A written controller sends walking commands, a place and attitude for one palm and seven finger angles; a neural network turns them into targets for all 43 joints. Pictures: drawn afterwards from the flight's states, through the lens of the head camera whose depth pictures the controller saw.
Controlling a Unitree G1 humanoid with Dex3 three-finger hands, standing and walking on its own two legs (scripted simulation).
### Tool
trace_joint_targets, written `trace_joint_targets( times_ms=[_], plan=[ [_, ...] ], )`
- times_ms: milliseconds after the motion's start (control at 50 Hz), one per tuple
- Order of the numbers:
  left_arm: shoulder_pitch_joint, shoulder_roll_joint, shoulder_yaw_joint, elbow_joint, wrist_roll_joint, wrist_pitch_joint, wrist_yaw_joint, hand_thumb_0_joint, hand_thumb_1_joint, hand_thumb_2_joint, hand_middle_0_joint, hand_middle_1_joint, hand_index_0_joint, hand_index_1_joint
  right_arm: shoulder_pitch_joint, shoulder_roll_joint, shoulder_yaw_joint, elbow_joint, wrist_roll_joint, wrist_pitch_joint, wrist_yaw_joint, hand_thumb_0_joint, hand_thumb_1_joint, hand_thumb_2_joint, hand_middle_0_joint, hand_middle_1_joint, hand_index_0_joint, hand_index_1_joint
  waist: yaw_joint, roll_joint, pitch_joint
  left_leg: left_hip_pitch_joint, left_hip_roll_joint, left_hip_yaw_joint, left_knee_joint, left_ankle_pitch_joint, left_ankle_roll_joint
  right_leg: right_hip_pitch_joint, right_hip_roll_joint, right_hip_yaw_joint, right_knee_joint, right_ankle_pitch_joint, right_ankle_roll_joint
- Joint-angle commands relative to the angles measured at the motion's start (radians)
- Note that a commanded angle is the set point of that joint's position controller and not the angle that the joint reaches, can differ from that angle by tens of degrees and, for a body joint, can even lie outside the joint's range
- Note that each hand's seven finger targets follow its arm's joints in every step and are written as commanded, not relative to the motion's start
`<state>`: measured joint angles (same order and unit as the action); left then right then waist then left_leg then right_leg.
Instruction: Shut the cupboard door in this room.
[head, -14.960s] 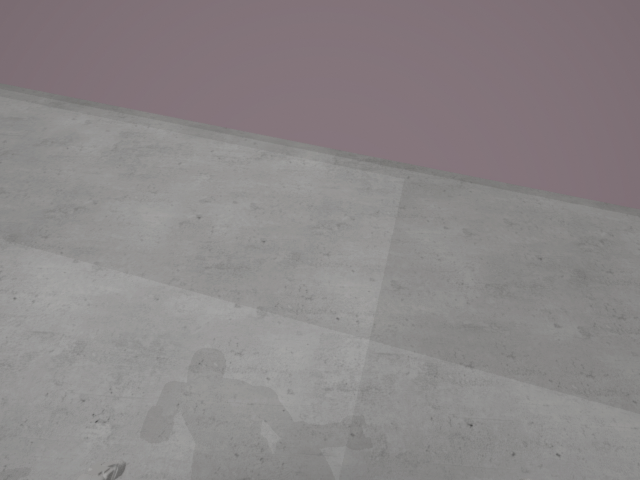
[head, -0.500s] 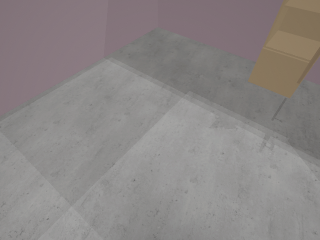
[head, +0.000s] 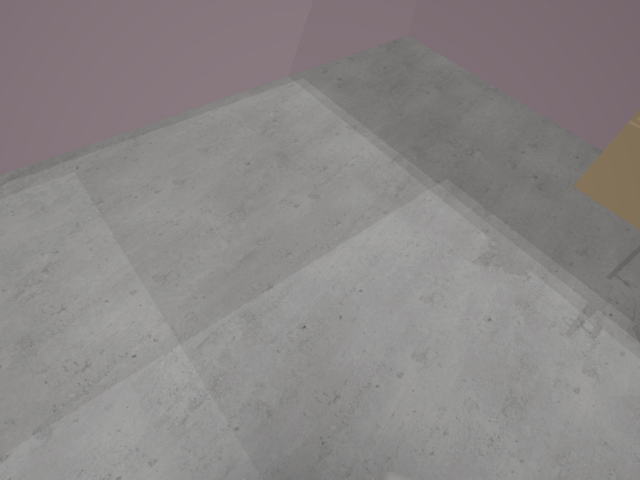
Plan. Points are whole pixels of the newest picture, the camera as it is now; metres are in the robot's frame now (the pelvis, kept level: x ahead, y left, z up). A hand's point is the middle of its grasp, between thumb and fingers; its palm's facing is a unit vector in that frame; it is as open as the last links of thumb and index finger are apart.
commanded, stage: turn or walk to find it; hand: left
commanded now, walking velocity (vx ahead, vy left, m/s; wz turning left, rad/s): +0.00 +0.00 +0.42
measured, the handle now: out of the picture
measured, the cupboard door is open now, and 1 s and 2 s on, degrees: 87 87 87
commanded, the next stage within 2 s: none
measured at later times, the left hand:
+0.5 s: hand out of the picture +0.05 +0.15 -0.13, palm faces +0.22 -0.93 -0.28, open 7.4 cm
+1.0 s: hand out of the picture -0.09 +0.21 -0.17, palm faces +0.47 -0.85 -0.23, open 7.4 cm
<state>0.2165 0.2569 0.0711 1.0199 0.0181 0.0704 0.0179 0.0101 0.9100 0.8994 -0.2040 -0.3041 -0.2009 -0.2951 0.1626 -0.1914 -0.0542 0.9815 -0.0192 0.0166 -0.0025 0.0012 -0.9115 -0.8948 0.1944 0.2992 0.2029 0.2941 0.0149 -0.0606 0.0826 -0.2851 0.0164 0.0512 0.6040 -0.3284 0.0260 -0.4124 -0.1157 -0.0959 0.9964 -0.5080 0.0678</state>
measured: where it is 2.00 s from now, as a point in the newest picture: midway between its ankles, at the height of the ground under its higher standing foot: outside the picture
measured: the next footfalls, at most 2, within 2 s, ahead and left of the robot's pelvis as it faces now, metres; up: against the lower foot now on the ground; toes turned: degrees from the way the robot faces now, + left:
right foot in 0.34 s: +0.05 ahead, -0.14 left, +0.00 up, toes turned +4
left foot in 0.82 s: -0.04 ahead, +0.09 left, +0.00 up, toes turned +26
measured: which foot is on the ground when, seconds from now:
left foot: down 0.00-0.36, up 0.38-0.80, down 0.82-1.00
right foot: up 0.00-0.32, down 0.34-0.84, up 0.86-1.00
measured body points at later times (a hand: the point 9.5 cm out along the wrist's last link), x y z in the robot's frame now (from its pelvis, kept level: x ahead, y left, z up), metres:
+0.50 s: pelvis -0.01 -0.05 +0.01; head +0.03 -0.09 +0.46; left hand +0.04 +0.20 -0.11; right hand +0.08 -0.29 -0.16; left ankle -0.06 +0.09 -0.64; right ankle +0.01 -0.14 -0.73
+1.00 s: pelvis -0.03 +0.00 +0.01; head -0.01 +0.04 +0.46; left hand -0.12 +0.25 -0.15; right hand +0.17 -0.18 -0.12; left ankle -0.08 +0.08 -0.73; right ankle +0.00 -0.16 -0.65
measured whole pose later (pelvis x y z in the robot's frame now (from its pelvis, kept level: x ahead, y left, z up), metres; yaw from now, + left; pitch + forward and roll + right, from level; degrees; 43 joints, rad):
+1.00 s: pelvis -0.03 +0.00 +0.01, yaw +25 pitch +0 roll -2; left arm 0.22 0.27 0.07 1.01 0.01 0.07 0.01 0.01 0.91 0.90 -0.20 -0.30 -0.20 -0.29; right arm 0.13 -0.19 -0.03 0.95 -0.02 0.02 -0.01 0.00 -0.91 -0.89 0.20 0.30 0.21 0.29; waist 0.03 -0.04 0.08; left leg -0.22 0.00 0.03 0.51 -0.29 0.04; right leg -0.44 -0.10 -0.07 1.09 -0.45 0.08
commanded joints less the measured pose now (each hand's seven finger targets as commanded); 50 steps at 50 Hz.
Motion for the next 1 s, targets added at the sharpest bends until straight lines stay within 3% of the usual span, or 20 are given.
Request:
trace_joint_targets(
  times_ms=[0,60,180,240,280,300,320,340,360,380,420,500,700,760,780,800,820,840,900,980],
  plan=[
    [-0.041,0.054,0.003,-0.096,-0.001,-0.039,-0.007,0.000,0.900,0.900,-0.200,-0.300,-0.200,-0.300,0.037,-0.191,-0.033,-0.049,-0.003,-0.016,-0.020,0.000,-0.900,-0.900,0.200,0.300,0.200,0.300,-0.026,0.231,-0.091,0.144,0.232,-0.262,-0.269,0.485,0.125,-0.130,0.008,0.072,0.118,0.080,0.005],
    [-0.053,0.049,-0.004,-0.103,-0.004,-0.042,-0.007,0.000,0.900,0.900,-0.200,-0.300,-0.200,-0.300,0.073,-0.199,-0.037,-0.048,0.000,-0.018,-0.020,0.000,-0.900,-0.900,0.200,0.300,0.200,0.300,-0.038,0.183,-0.128,0.216,0.222,-0.258,-0.250,0.569,0.133,-0.125,0.026,0.070,0.050,0.086,0.017],
    [-0.097,0.037,-0.009,-0.144,-0.009,-0.042,-0.001,0.000,0.900,0.900,-0.200,-0.300,-0.200,-0.300,0.083,-0.211,-0.049,-0.057,-0.007,-0.005,-0.014,0.000,-0.900,-0.900,0.200,0.300,0.200,0.300,-0.053,0.222,-0.117,0.174,0.219,-0.325,-0.237,0.546,0.144,-0.042,0.055,0.068,-0.140,0.051,0.015],
    [-0.053,0.039,-0.008,-0.140,-0.014,-0.051,0.002,0.000,0.900,0.900,-0.200,-0.300,-0.200,-0.300,0.053,-0.210,-0.054,-0.070,-0.009,0.000,-0.010,0.000,-0.900,-0.900,0.200,0.300,0.200,0.300,-0.033,0.243,-0.132,0.123,0.195,-0.347,-0.200,0.567,0.130,0.075,0.082,0.050,-0.313,0.093,0.004],
    [0.013,0.050,-0.003,-0.125,-0.015,-0.061,0.005,0.000,0.900,0.900,-0.200,-0.300,-0.200,-0.300,0.035,-0.202,-0.056,-0.078,-0.002,0.003,-0.008,0.000,-0.900,-0.900,0.200,0.300,0.200,0.300,0.005,0.204,-0.146,0.029,0.156,-0.336,-0.147,0.469,0.089,0.231,0.083,0.034,-0.511,0.265,0.000],
    [0.042,0.082,0.005,-0.117,-0.009,-0.069,0.008,0.000,0.900,0.900,-0.200,-0.300,-0.200,-0.300,0.036,-0.175,-0.054,-0.081,0.005,0.003,-0.004,0.000,-0.900,-0.900,0.200,0.300,0.200,0.300,0.017,0.128,-0.152,-0.066,0.102,-0.301,-0.089,0.325,0.040,0.349,0.033,0.070,-0.619,0.342,-0.009],
    [0.069,0.166,0.020,-0.119,0.006,-0.080,0.017,0.000,0.900,0.900,-0.200,-0.300,-0.200,-0.300,0.051,-0.110,-0.044,-0.095,0.014,0.002,0.003,0.000,-0.900,-0.900,0.200,0.300,0.200,0.300,0.028,-0.104,-0.167,-0.238,-0.014,-0.177,0.092,0.041,-0.028,0.471,-0.185,0.283,-0.693,0.375,-0.074],
    [0.068,0.214,0.027,-0.132,0.007,-0.079,0.018,0.000,0.900,0.900,-0.200,-0.300,-0.200,-0.300,0.016,-0.106,-0.044,-0.125,0.008,0.007,-0.001,0.000,-0.900,-0.900,0.200,0.300,0.200,0.300,0.040,-0.242,-0.121,-0.305,-0.078,-0.105,0.299,-0.268,-0.059,0.374,-0.365,0.441,-0.715,0.501,-0.187],
    [0.036,0.180,0.021,-0.147,0.000,-0.076,0.020,0.000,0.900,0.900,-0.200,-0.300,-0.200,-0.300,0.015,-0.142,-0.053,-0.106,0.000,0.022,0.000,0.000,-0.900,-0.900,0.200,0.300,0.200,0.300,0.027,-0.120,-0.094,-0.264,-0.038,-0.156,0.454,-0.235,-0.052,0.249,-0.354,0.384,-0.733,0.411,-0.226],
    [-0.036,0.147,0.024,-0.163,-0.001,-0.079,0.023,0.000,0.900,0.900,-0.200,-0.300,-0.200,-0.300,0.045,-0.137,-0.057,-0.087,-0.005,0.034,0.005,0.000,-0.900,-0.900,0.200,0.300,0.200,0.300,-0.006,-0.178,-0.043,-0.274,-0.018,-0.169,0.533,-0.186,-0.052,0.171,-0.309,0.339,-0.767,0.288,-0.212],
    [-0.097,0.098,0.005,-0.180,-0.004,-0.076,0.018,0.000,0.900,0.900,-0.200,-0.300,-0.200,-0.300,0.078,-0.128,-0.058,-0.051,-0.006,0.040,0.015,0.000,-0.900,-0.900,0.200,0.300,0.200,0.300,-0.045,-0.099,0.005,-0.276,0.000,-0.136,0.611,-0.084,-0.063,0.149,-0.216,0.210,-0.736,0.317,-0.164],
    [-0.017,0.081,0.000,-0.158,-0.002,-0.091,0.016,0.000,0.900,0.900,-0.200,-0.300,-0.200,-0.300,0.082,-0.117,-0.047,-0.041,-0.002,0.040,0.018,0.000,-0.900,-0.900,0.200,0.300,0.200,0.300,-0.024,-0.119,-0.053,-0.284,0.010,-0.099,0.610,-0.023,-0.097,0.271,-0.187,0.102,-0.678,0.551,-0.168],
    [0.098,0.154,0.020,-0.096,0.014,-0.075,0.012,0.000,0.900,0.900,-0.200,-0.300,-0.200,-0.300,-0.055,-0.090,-0.015,-0.079,0.013,0.023,0.013,0.000,-0.900,-0.900,0.200,0.300,0.200,0.300,0.042,-0.139,-0.099,-0.139,0.015,0.011,0.198,-0.140,-0.087,0.357,-0.250,0.058,-0.581,0.780,-0.215],
    [0.055,0.163,0.026,-0.093,0.008,-0.070,0.012,0.000,0.900,0.900,-0.200,-0.300,-0.200,-0.300,0.019,-0.102,-0.014,-0.063,0.013,0.009,0.011,0.000,-0.900,-0.900,0.200,0.300,0.200,0.300,-0.005,-0.132,-0.140,0.014,0.010,0.043,-0.052,0.020,-0.074,0.319,-0.233,0.002,-0.485,0.721,-0.159],
    [0.040,0.152,0.025,-0.094,-0.002,-0.065,0.011,0.000,0.900,0.900,-0.200,-0.300,-0.200,-0.300,0.063,-0.127,-0.020,-0.052,0.011,0.000,0.012,0.000,-0.900,-0.900,0.200,0.300,0.200,0.300,-0.036,-0.061,-0.160,0.135,0.026,0.024,-0.191,0.169,-0.062,0.247,-0.205,-0.041,-0.400,0.635,-0.111],
    [0.061,0.105,0.019,-0.113,-0.009,-0.058,0.007,0.000,0.900,0.900,-0.200,-0.300,-0.200,-0.300,0.100,-0.216,-0.039,-0.049,0.003,-0.012,0.009,0.000,-0.900,-0.900,0.200,0.300,0.200,0.300,-0.053,0.182,-0.202,0.295,0.192,-0.201,-0.255,0.394,0.004,0.067,-0.103,-0.094,-0.218,0.359,-0.041],
    [0.021,0.047,-0.005,-0.142,-0.007,-0.052,0.004,0.000,0.900,0.900,-0.200,-0.300,-0.200,-0.300,0.143,-0.292,-0.057,-0.043,0.006,-0.007,0.003,0.000,-0.900,-0.900,0.200,0.300,0.200,0.300,-0.072,0.376,-0.175,0.329,0.374,-0.398,-0.259,0.741,0.095,-0.120,-0.003,-0.064,-0.043,-0.139,0.010],
    [-0.008,0.063,-0.003,-0.149,-0.004,-0.041,0.009,0.000,0.900,0.900,-0.200,-0.300,-0.200,-0.300,0.157,-0.295,-0.056,-0.033,0.002,0.002,0.000,0.000,-0.900,-0.900,0.200,0.300,0.200,0.300,-0.084,0.299,-0.167,0.254,0.407,-0.355,-0.250,0.695,0.159,-0.090,-0.011,0.014,0.053,-0.154,-0.004],
    [-0.056,0.077,0.008,-0.116,-0.003,-0.032,0.000,0.000,0.900,0.900,-0.200,-0.300,-0.200,-0.300,0.038,-0.216,-0.033,-0.057,-0.002,-0.002,-0.020,0.000,-0.900,-0.900,0.200,0.300,0.200,0.300,-0.047,0.269,-0.056,0.163,0.266,-0.279,-0.263,0.625,0.128,-0.138,-0.010,0.075,0.139,0.031,0.004],
    [-0.013,0.071,0.005,-0.095,-0.002,-0.038,-0.006,0.000,0.900,0.900,-0.200,-0.300,-0.200,-0.300,0.046,-0.201,-0.030,-0.063,0.005,-0.018,-0.020,0.000,-0.900,-0.900,0.200,0.300,0.200,0.300,-0.023,0.186,-0.109,0.239,0.212,-0.214,-0.252,0.697,0.110,-0.142,0.008,0.070,0.149,0.122,0.026]
  ],
)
